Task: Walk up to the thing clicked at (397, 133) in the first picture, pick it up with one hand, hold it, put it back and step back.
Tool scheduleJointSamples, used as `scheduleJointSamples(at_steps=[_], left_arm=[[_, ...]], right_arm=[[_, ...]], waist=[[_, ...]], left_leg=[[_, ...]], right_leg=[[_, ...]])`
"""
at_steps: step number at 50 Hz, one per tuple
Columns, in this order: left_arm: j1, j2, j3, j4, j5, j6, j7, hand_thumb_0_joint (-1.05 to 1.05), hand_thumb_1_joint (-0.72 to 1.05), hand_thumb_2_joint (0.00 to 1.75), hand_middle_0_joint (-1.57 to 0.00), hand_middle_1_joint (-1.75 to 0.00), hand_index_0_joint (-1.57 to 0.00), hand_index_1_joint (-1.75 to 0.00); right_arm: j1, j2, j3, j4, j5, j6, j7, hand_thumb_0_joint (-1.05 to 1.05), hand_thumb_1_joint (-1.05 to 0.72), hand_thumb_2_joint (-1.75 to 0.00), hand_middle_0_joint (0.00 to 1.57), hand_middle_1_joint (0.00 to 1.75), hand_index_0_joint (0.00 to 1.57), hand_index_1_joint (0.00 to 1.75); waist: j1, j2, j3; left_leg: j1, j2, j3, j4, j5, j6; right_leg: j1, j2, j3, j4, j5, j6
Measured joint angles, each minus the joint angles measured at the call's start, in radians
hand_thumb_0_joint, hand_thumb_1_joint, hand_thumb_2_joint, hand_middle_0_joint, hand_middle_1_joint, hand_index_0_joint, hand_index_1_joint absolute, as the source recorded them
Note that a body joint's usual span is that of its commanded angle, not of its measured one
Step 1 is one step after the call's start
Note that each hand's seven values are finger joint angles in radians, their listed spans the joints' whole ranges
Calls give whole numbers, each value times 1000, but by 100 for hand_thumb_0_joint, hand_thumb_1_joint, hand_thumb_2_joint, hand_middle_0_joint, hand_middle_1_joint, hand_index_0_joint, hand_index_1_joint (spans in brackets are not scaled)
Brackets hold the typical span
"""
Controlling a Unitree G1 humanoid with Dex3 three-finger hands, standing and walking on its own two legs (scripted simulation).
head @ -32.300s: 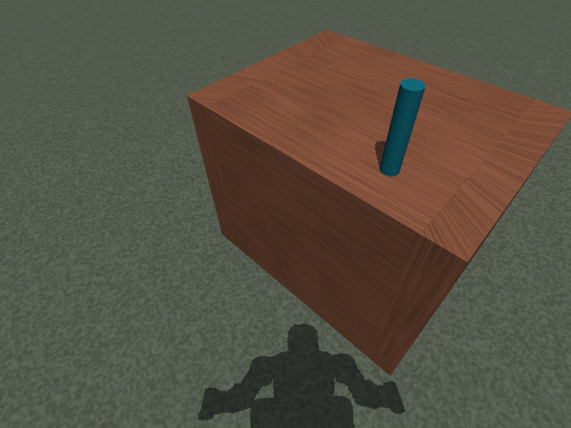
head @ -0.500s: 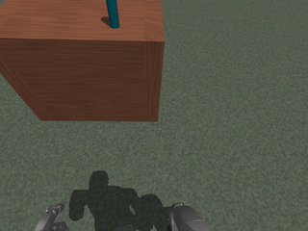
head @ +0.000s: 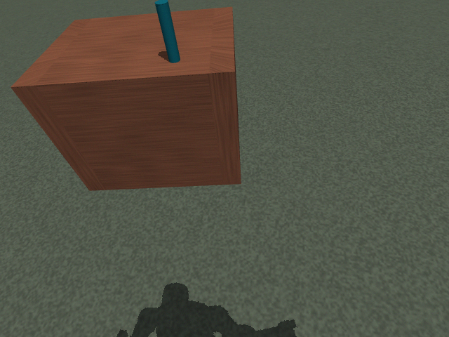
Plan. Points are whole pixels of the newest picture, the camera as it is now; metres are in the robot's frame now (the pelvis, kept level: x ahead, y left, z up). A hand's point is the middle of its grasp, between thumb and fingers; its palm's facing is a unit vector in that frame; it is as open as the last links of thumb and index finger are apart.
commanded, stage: step back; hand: left
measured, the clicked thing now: (168, 33) +1.14 +0.25 +0.05
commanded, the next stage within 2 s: stand in 0.88 s
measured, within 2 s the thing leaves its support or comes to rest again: neither
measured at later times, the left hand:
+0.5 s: hand out of the picture +0.10 +0.25 -0.13, palm faces +0.04 -0.92 -0.38, open 7.4 cm
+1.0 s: hand out of the picture +0.11 +0.29 -0.14, palm faces +0.04 -0.94 -0.34, open 7.4 cm
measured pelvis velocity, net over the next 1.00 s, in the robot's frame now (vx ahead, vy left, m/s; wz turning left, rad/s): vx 0.05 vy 0.03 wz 0.04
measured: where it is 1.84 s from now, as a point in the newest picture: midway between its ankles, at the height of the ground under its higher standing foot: outside the picture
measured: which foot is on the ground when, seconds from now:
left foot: up 0.00-0.02, down 0.04-0.34, up 0.36-0.62, down 0.64-1.00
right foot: down 0.00-1.00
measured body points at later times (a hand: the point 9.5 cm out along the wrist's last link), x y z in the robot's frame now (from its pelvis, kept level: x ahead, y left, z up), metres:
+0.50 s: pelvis +0.02 -0.01 +0.01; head +0.03 -0.02 +0.46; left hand +0.09 +0.30 -0.10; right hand +0.09 -0.32 -0.13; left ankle +0.02 +0.14 -0.69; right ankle +0.04 -0.11 -0.73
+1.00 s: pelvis +0.05 +0.03 +0.01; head +0.06 +0.04 +0.46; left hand +0.11 +0.34 -0.12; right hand +0.18 -0.25 -0.11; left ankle +0.07 +0.15 -0.73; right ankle +0.03 -0.11 -0.73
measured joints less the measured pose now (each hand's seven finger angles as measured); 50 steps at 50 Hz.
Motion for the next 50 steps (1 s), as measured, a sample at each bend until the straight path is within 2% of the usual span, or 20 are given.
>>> scheduleJointSamples(at_steps=[2,3,5,9,13,15,16,17,19,21,25,29,31,33,34,38,40,41,44,50], left_arm=[[-21,13,2,-11,-2,2,-2,1,90,90,-21,-30,-20,-30],[-33,24,3,-13,-4,5,-2,1,90,90,-21,-30,-20,-30],[-40,38,3,-12,-12,13,2,0,90,90,-21,-30,-20,-30],[-48,44,-2,16,-20,23,-4,1,90,90,-21,-30,-20,-30],[-58,53,4,14,-23,5,-13,1,90,90,-20,-30,-20,-30],[-70,49,7,15,-22,-5,-12,1,90,90,-20,-30,-20,-30],[-77,42,8,18,-21,-12,-9,1,91,90,-20,-30,-20,-30],[-85,30,7,20,-18,-19,-5,0,91,90,-20,-30,-20,-30],[-87,9,3,17,-9,-28,-1,0,91,90,-20,-30,-20,-30],[-84,-4,-2,15,-6,-27,-4,0,90,90,-21,-30,-20,-30],[-83,-30,-17,19,-15,-32,-2,0,90,90,-21,-30,-20,-30],[-92,-26,-21,22,-17,-28,-2,0,90,90,-21,-30,-20,-30],[-101,-17,-21,22,-20,-20,-2,0,90,90,-21,-30,-20,-30],[-112,-4,-22,22,-27,-10,0,0,90,90,-21,-30,-20,-30],[-118,4,-21,25,-31,-3,2,0,90,90,-21,-30,-20,-30],[-129,20,-24,48,-46,19,7,0,90,90,-21,-30,-20,-30],[-133,25,-25,63,-45,17,6,0,90,90,-21,-30,-20,-30],[-134,25,-26,70,-44,13,6,0,91,90,-20,-30,-20,-30],[-135,21,-30,89,-42,7,6,0,91,90,-20,-30,-20,-30],[-145,0,-54,140,-43,2,-2,0,91,90,-20,-30,-20,-30]], right_arm=[[14,10,-1,19,-3,-10,6,1,-90,-90,20,30,20,30],[12,23,-3,31,-5,-16,7,1,-90,-90,20,30,20,30],[9,50,-3,39,-10,-31,10,1,-90,-90,20,30,20,30],[33,67,0,29,-14,-50,20,1,-90,-90,20,30,21,30],[41,65,1,24,-16,-56,19,1,-90,-89,20,30,21,30],[42,53,0,22,-11,-50,18,1,-90,-89,20,30,21,30],[40,44,-1,24,-6,-44,15,1,-90,-90,20,30,21,30],[39,34,-2,27,0,-36,11,1,-90,-90,20,30,21,30],[37,28,-1,40,5,-21,-3,1,-90,-90,20,30,21,30],[32,28,1,47,4,-17,-10,1,-90,-90,20,30,20,30],[16,12,4,47,5,-32,-10,1,-90,-90,20,30,20,30],[-7,14,6,49,3,-36,-7,1,-90,-90,20,30,20,30],[-15,20,6,53,1,-41,-5,1,-90,-90,20,30,20,30],[-29,30,5,62,-1,-46,-7,1,-90,-90,20,30,20,30],[-41,42,5,68,-3,-47,-10,1,-90,-90,20,30,20,30],[-72,70,22,74,-4,-46,-7,1,-90,-90,20,30,20,30],[-92,81,30,79,-3,-42,-6,1,-90,-90,20,30,20,30],[-103,84,33,82,-2,-41,-6,1,-90,-90,20,30,21,30],[-132,92,37,92,4,-40,-8,1,-90,-90,20,30,21,30],[-168,88,48,114,15,-61,1,1,-90,-90,20,30,21,30]], waist=[[-6,-10,6],[-3,-34,20],[5,-78,35],[-27,-68,11],[-45,-73,8],[-50,-67,13],[-50,-54,18],[-52,-31,24],[-43,-14,13],[-24,-26,5],[-18,-15,11],[-14,-18,28],[-15,-29,36],[-15,-48,49],[-10,-69,58],[-8,-80,46],[-6,-80,41],[-6,-77,41],[-5,-68,32],[-8,-53,17]], left_leg=[[56,2,32,-122,30,3],[75,-15,43,-166,116,6],[100,-40,74,-201,164,14],[105,-13,58,-214,156,42],[118,6,55,-232,164,19],[113,15,48,-208,147,5],[107,26,42,-180,130,-2],[98,42,27,-144,109,0],[58,21,-18,-40,26,12],[20,-9,-7,57,-34,14],[-24,-5,-10,90,0,17],[-16,29,26,-20,40,12],[14,36,60,-118,95,13],[43,24,78,-192,219,12],[47,12,90,-189,221,12],[35,24,100,-163,181,23],[38,33,102,-164,177,22],[42,37,101,-165,176,20],[56,43,102,-189,185,18],[117,35,103,-293,234,18]], right_leg=[[-14,-18,-17,21,-10,7],[-18,-37,-9,38,-16,12],[-36,-55,25,85,-32,-2],[-90,-4,0,215,-153,-30],[-93,1,-27,127,-110,-30],[-59,10,-39,11,-40,-32],[-42,21,-48,-32,55,-34],[-29,36,-65,-45,102,-35],[-24,45,-77,-39,87,-40],[-16,29,-66,-42,73,-47],[18,13,-73,-84,81,-35],[24,-2,-81,-74,64,-23],[16,-16,-87,-46,43,-12],[3,-35,-84,3,13,3],[-2,-49,-72,22,3,8],[-2,-21,-38,19,-60,-17],[16,-11,-36,-30,18,-13],[26,-7,-37,-48,40,1],[47,-2,-37,-88,50,20],[108,-8,-40,-190,96,24]])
